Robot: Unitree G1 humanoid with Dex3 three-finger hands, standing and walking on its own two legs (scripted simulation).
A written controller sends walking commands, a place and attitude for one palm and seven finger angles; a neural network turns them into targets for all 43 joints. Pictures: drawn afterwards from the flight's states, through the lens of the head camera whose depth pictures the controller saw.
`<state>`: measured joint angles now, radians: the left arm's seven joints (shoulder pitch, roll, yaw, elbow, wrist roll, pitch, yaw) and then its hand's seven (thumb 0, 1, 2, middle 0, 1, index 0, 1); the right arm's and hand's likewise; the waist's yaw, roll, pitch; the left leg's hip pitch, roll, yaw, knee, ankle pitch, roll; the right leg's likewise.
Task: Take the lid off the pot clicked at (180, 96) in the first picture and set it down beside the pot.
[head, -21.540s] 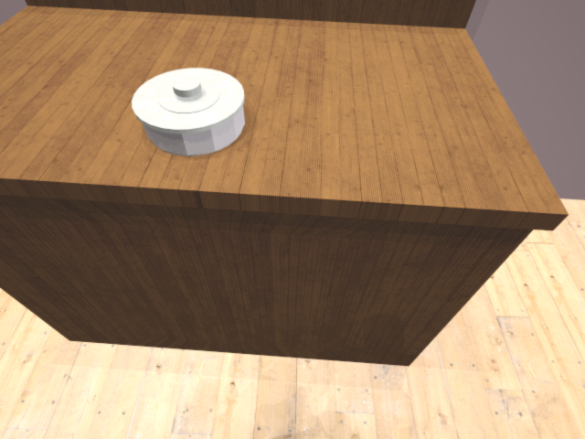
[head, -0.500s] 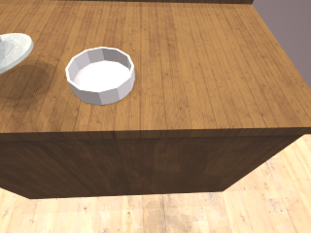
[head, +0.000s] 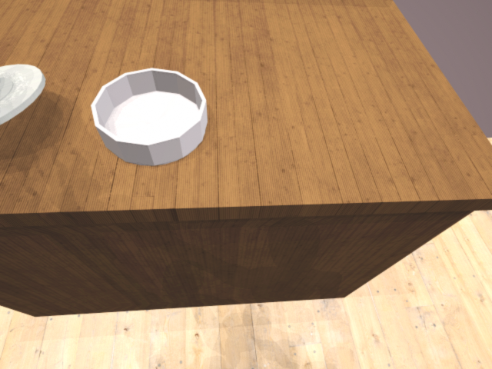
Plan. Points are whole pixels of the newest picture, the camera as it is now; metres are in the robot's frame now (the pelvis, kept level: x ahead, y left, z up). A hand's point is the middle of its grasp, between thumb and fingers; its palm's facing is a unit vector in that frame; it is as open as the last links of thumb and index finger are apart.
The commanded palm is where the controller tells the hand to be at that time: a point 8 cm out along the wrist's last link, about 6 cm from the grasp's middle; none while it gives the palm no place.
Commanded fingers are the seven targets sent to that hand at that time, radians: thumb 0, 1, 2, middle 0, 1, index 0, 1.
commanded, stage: lower the lid onto the table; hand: left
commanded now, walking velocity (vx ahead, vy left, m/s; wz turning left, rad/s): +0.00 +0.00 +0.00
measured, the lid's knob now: out of the picture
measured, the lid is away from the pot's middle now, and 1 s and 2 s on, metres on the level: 0.24 0.23 0.23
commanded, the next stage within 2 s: open the fingers wide in 1.26 s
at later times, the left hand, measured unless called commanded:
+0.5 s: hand out of the picture +0.47 +0.35 +0.17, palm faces -0.39 -0.24 -0.89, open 5.1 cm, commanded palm +0.52 +0.35 +0.23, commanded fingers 0.00 0.74 0.95 -1.01 -1.18 -0.68 -1.05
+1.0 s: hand out of the picture +0.49 +0.34 +0.16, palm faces -0.39 -0.21 -0.89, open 4.3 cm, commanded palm +0.54 +0.34 +0.19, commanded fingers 0.00 0.74 0.95 -1.01 -1.18 -0.68 -1.05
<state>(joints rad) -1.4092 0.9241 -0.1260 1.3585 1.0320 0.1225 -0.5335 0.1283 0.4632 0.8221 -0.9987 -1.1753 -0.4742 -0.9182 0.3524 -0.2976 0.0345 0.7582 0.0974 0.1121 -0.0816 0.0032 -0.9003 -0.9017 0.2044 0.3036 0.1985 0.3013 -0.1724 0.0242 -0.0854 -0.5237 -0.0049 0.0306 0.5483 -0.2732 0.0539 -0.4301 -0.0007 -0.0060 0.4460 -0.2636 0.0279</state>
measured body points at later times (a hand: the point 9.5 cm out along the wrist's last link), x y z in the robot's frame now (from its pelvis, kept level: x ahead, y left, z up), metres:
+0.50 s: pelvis -0.01 +0.01 -0.01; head +0.08 +0.02 +0.43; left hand +0.49 +0.35 +0.22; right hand -0.03 -0.27 -0.13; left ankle -0.02 +0.08 -0.73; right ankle -0.04 -0.14 -0.73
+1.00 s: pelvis -0.01 +0.01 -0.01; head +0.09 +0.03 +0.42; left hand +0.50 +0.35 +0.21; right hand -0.05 -0.27 -0.13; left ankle -0.02 +0.08 -0.73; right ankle -0.04 -0.14 -0.73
